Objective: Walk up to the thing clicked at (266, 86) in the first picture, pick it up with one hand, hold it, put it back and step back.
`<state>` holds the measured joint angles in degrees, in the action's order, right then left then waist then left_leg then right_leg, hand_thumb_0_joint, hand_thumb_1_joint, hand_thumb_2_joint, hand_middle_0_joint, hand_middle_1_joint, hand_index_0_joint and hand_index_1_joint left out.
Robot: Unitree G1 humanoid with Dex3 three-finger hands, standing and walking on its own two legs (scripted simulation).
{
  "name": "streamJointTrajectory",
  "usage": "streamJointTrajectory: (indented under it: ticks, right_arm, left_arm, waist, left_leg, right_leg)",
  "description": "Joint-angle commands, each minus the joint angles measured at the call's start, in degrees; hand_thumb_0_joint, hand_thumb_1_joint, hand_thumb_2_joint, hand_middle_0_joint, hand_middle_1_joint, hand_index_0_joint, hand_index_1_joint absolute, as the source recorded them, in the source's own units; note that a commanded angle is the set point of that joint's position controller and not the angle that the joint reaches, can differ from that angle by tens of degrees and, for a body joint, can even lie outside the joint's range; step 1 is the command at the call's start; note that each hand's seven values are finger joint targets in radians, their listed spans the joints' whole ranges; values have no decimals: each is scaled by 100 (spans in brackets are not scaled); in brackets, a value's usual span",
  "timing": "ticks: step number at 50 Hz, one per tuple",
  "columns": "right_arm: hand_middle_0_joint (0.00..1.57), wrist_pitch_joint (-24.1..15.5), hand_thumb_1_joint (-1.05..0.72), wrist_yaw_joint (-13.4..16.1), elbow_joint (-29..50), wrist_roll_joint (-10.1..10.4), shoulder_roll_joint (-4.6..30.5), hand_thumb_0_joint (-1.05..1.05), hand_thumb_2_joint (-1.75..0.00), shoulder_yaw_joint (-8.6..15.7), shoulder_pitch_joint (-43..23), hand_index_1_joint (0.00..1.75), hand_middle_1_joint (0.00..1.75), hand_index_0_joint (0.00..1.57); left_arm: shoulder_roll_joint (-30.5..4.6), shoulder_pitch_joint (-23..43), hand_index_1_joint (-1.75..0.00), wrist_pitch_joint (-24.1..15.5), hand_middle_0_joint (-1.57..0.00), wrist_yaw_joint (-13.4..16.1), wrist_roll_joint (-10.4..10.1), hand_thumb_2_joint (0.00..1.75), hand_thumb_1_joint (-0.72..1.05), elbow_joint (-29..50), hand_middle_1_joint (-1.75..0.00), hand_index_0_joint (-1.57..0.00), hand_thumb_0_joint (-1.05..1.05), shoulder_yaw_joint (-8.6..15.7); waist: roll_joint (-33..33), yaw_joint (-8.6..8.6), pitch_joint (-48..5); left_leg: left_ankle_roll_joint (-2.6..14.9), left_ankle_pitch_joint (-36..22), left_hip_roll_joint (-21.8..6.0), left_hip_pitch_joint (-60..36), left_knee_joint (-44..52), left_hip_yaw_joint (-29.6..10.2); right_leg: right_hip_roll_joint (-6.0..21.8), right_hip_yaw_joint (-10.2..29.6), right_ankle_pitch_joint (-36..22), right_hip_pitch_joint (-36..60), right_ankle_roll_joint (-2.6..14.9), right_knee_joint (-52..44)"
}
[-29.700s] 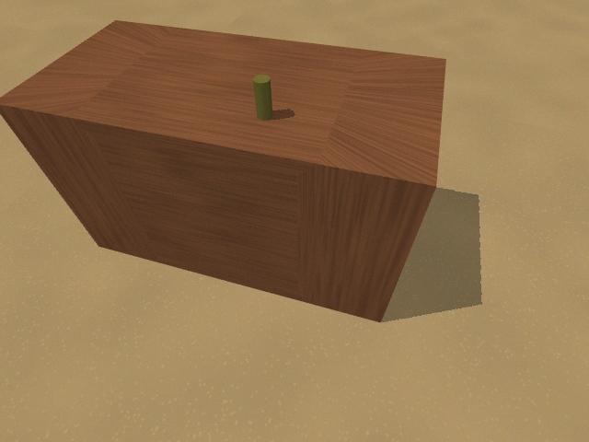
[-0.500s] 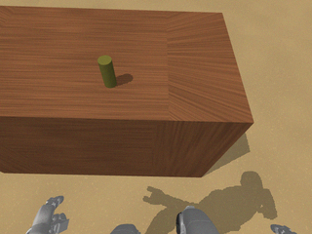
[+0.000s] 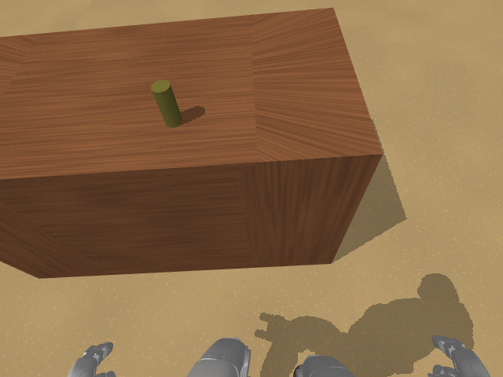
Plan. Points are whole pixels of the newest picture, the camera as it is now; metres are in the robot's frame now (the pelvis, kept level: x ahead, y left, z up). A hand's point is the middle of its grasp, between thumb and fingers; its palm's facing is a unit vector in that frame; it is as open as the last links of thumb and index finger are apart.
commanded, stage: step back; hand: left
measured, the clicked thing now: (167, 104) +0.66 +0.22 -0.01
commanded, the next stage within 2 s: none
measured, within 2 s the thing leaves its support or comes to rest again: neither
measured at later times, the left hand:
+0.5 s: hand out of the picture -0.08 +0.29 -0.16, palm faces +0.02 -0.93 -0.37, open 7.4 cm
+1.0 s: hand out of the picture -0.20 +0.25 -0.14, palm faces +0.06 -0.91 -0.41, open 7.4 cm
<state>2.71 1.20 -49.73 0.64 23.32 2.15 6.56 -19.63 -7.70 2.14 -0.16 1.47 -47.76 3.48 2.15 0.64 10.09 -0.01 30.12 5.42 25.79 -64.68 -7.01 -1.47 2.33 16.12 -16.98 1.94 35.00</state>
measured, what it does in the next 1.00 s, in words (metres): walks backwards: left foot, then right foot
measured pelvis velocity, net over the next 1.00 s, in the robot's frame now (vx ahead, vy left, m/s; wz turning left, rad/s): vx -0.32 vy -0.03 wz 0.08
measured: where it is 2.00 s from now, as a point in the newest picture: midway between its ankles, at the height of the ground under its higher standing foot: outside the picture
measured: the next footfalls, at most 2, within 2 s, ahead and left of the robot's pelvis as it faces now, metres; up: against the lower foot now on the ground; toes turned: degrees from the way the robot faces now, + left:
left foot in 0.22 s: -0.05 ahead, +0.13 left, +0.00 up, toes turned +2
right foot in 0.64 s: -0.21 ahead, -0.15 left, +0.00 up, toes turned +0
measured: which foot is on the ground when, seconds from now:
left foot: up 0.00-0.20, down 0.22-0.68, up 0.70-0.96, down 0.98-1.00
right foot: down 0.00-0.24, up 0.26-0.62, down 0.64-1.00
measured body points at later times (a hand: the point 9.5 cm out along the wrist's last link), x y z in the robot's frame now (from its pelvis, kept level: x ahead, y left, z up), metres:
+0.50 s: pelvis -0.15 +0.01 +0.00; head -0.09 +0.04 +0.45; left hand -0.08 +0.34 -0.13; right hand -0.03 -0.30 -0.10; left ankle -0.09 +0.13 -0.73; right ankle -0.20 -0.14 -0.64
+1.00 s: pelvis -0.32 -0.03 -0.02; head -0.26 -0.02 +0.43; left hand -0.20 +0.30 -0.12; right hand -0.22 -0.34 -0.14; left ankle -0.33 +0.09 -0.73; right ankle -0.25 -0.15 -0.73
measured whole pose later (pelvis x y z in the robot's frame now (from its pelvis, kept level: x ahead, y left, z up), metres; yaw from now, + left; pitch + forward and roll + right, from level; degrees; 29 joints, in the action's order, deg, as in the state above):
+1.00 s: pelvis -0.32 -0.03 -0.02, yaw +5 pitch -3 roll +1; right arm 1.9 0.9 -50.9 -1.3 22.4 2.7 11.6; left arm -22.4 -5.6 3.2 0.8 1.6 -43.9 3.6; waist -1.5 0.1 10.4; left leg 0.6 20.6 3.0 15.3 -38.4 -0.3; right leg 4.4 -2.4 17.7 -22.7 -0.1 43.1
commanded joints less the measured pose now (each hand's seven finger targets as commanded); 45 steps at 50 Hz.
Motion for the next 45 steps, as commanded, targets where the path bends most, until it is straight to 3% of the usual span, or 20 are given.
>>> streamJointTrajectory:
  ticks: [1,4,6,10,11,12,13,14,16,23,28,31,32,33,34,35,37,38,43,45]
  right_arm:
    - [20,-103,-90,150,256,-50,1080,0,-90,273,441,30,30,20]
    - [20,-146,-90,133,349,-94,1060,0,-90,280,304,30,30,20]
    - [20,-157,-90,92,328,-138,1016,0,-90,301,541,30,30,20]
    - [20,-214,-90,-3,51,-226,1028,0,-90,419,1099,30,30,20]
    - [20,-234,-90,-20,108,-336,1403,0,-90,523,970,30,30,20]
    - [20,-204,-90,-76,260,-317,2103,0,-90,649,553,30,30,20]
    - [20,-244,-90,-53,333,-319,2133,0,-90,673,327,30,30,20]
    - [20,-280,-90,-14,342,-313,1724,0,-90,549,59,30,30,20]
    - [20,-291,-90,33,433,-319,1329,0,-90,413,-383,30,30,20]
    - [20,-287,-90,74,416,-211,1236,0,-90,492,321,30,30,20]
    - [20,-177,-90,48,577,-264,1465,0,-90,529,99,30,30,20]
    - [20,-67,-90,19,622,-224,1558,0,-90,531,-248,30,30,20]
    - [20,-43,-90,0,591,-203,1309,0,-90,456,-96,30,30,20]
    - [20,-69,-90,0,716,-151,938,0,-90,350,-68,30,30,20]
    - [20,-69,-90,107,770,-129,962,0,-90,406,-439,30,30,20]
    - [20,-54,-90,126,705,-152,1184,0,-90,479,-427,30,30,20]
    - [20,-106,-90,109,431,-41,1081,0,-90,390,151,30,30,20]
    - [20,-136,-90,111,417,-40,1020,0,-90,360,260,30,30,20]
    - [20,-173,-90,120,517,-159,906,0,-90,300,134,30,30,20]
    - [20,-196,-90,93,494,-185,905,0,-90,308,312,30,30,20]
  left_arm:
    - [-1433,106,-30,-123,-20,173,40,90,90,706,-30,-20,0,409]
    - [-1449,-153,-30,-97,-20,205,47,90,90,742,-30,-20,0,428]
    - [-1521,8,-30,-73,-20,212,54,90,90,843,-30,-20,0,449]
    - [-1546,321,-30,55,-20,124,-13,90,90,903,-30,-20,0,371]
    - [-1306,139,-30,74,-20,109,-30,90,90,915,-30,-20,0,303]
    - [-1355,542,-30,36,-20,170,-54,90,90,995,-30,-20,0,372]
    - [-1492,716,-30,45,-20,222,71,90,90,871,-30,-20,0,464]
    - [-1468,491,-30,69,-20,220,16,90,90,699,-30,-20,0,480]
    - [-1375,-231,-30,77,-20,192,-111,90,90,425,-30,-20,0,489]
    - [-1292,-268,-30,62,-20,114,15,90,90,488,-30,-20,0,445]
    - [-1264,-626,-30,36,-20,29,-14,90,90,282,-30,-20,0,386]
    - [-1240,-1503,-30,23,-20,-8,13,90,90,-193,-30,-20,0,421]
    - [-1396,-1383,-30,-9,-20,1,87,90,90,-158,-30,-20,0,481]
    - [-1892,-1245,-30,-53,-20,0,167,90,90,18,-30,-20,0,617]
    - [-2482,-711,-30,-20,-20,14,166,90,90,273,-30,-20,0,711]
    - [-2371,-364,-30,-53,-20,28,142,90,90,439,-30,-20,0,654]
    - [-1707,376,-30,-91,-20,118,94,90,90,558,-30,-20,0,461]
    - [-1634,388,-30,-99,-20,139,129,90,90,592,-30,-20,0,474]
    - [-1581,-215,-30,-51,-20,225,104,90,90,639,-30,-20,0,454]
    - [-1641,-172,-30,-32,-20,259,76,90,90,698,-30,-20,0,470]
  waist:
    - [-1052,104,-1192]
    - [-1191,274,-1327]
    - [-1433,133,-1507]
    - [-976,-246,-1479]
    - [143,-216,-1364]
    - [1490,-391,-1092]
    - [1056,-458,-864]
    - [255,-166,-742]
    - [261,286,-776]
    - [608,-182,-1193]
    - [918,-104,-1466]
    - [945,270,-1605]
    - [400,201,-1396]
    - [-1015,211,-1146]
    - [-2093,470,-795]
    - [-1692,321,-451]
    - [-840,-195,-603]
    - [-1078,-210,-790]
    - [-1289,269,-918]
    - [-1368,239,-1162]
  left_leg:
    - [-158,11,37,265,-158,-78]
    - [-187,125,-164,261,920,148]
    - [-89,31,-406,-152,1807,300]
    - [178,-1641,-441,-1552,3981,606]
    - [504,-1572,-1400,-1847,4423,-860]
    - [1427,-1875,-2783,-907,5040,-2492]
    - [1815,-2018,-3047,-261,5100,-2873]
    - [1527,-2591,-2643,-279,4762,-1940]
    - [1100,-3084,-1982,-846,4424,-870]
    - [1382,-3605,-2069,-2431,4046,-623]
    - [1227,-2768,-2088,-1812,3972,-442]
    - [883,-2221,-1967,-976,3687,-300]
    - [570,-1520,-1562,-363,3293,-150]
    - [168,-425,-538,690,2270,122]
    - [-77,514,-46,450,837,239]
    - [-141,422,-213,206,21,-271]
    - [-56,-276,135,322,-265,-304]
    - [-49,-387,135,284,-325,-117]
    - [-144,91,-168,412,819,273]
    - [-67,22,-407,120,1872,387]
  right_leg:
    - [1352,1073,-3129,977,1129,-740]
    - [1546,1226,-3137,1464,1212,-655]
    - [1662,1314,-2886,1417,1123,-590]
    - [1224,935,-1097,221,500,-101]
    - [576,667,180,-815,181,693]
    - [-446,29,2014,-1110,-126,2092]
    - [-472,927,2210,-877,-155,3246]
    - [-520,1173,1857,-913,-118,3725]
    - [-567,1116,1188,-1241,-114,4099]
    - [-325,749,1279,-1383,-515,2956]
    - [52,70,1236,-122,-339,870]
    - [65,-319,234,995,-73,-807]
    - [265,179,296,1120,14,-1107]
    - [1378,2030,769,1015,403,-1563]
    - [2464,2999,684,-542,1338,-2091]
    - [2595,2954,597,-1274,1476,-2161]
    - [1524,1093,-1524,-498,856,-1143]
    - [1401,825,-1987,-196,784,-922]
    - [1671,870,-2981,1005,1042,-546]
    - [1833,1059,-3202,1322,1004,-299]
